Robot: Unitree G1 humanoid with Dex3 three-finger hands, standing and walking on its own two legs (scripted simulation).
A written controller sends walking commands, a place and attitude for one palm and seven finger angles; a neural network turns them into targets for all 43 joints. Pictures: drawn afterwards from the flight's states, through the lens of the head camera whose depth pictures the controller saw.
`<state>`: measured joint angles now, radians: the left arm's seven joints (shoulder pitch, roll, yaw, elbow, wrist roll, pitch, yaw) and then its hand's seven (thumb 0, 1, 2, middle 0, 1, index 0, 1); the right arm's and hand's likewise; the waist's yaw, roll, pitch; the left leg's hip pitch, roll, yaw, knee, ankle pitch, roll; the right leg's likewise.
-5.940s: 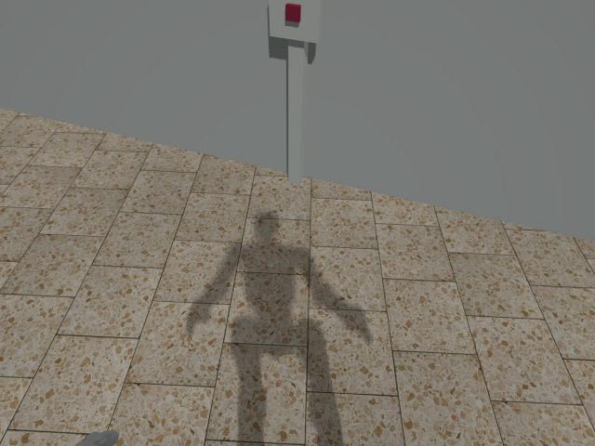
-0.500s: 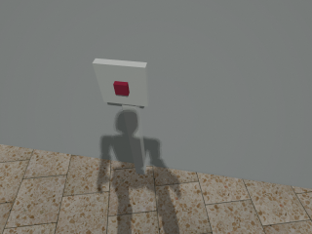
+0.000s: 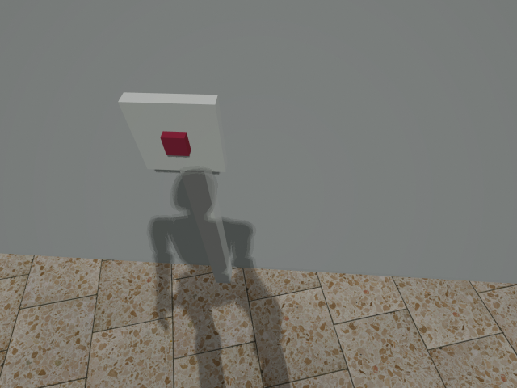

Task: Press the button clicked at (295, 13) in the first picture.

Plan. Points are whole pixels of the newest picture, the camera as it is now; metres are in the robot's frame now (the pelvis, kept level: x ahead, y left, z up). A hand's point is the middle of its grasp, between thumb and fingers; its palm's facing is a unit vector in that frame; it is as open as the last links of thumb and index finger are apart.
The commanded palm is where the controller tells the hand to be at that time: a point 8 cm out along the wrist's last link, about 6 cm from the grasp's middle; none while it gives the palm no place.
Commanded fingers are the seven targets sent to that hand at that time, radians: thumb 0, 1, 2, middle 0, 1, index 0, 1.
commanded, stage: look again from close up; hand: left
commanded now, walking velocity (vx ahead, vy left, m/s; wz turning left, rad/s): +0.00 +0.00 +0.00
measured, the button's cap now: (176, 142) +0.55 +0.19 +0.04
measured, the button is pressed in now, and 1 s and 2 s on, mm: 0 0 0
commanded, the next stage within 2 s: come to a stop and stand still in 0.30 s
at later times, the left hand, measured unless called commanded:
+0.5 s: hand out of the picture +0.03 +0.17 -0.17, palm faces +0.02 -0.97 -0.23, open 7.3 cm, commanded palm none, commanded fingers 0.00 0.90 0.90 -0.20 -0.30 -0.20 -0.30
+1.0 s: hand out of the picture +0.02 +0.20 -0.17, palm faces +0.00 -0.98 -0.19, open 7.4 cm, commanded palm none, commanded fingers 0.00 0.90 0.90 -0.20 -0.30 -0.20 -0.30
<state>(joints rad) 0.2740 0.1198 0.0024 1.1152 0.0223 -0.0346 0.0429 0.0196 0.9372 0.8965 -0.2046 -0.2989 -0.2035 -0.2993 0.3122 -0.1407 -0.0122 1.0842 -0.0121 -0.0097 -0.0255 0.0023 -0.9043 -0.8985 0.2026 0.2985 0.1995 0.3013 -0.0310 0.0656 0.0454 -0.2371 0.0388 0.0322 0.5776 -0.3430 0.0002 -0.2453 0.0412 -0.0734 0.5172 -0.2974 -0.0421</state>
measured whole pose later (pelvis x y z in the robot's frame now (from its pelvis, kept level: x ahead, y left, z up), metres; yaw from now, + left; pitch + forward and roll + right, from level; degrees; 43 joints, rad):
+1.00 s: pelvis +0.02 +0.03 +0.00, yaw +0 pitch +0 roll +0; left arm 0.29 0.16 -0.01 1.09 0.01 0.00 0.03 0.01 0.91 0.90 -0.20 -0.30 -0.20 -0.30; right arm 0.30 -0.15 0.03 1.10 -0.01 -0.02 -0.03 0.01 -0.92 -0.90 0.20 0.30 0.20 0.30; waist 0.00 0.00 0.02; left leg -0.16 -0.03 0.06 0.49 -0.32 0.05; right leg -0.18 -0.03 -0.04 0.50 -0.31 0.01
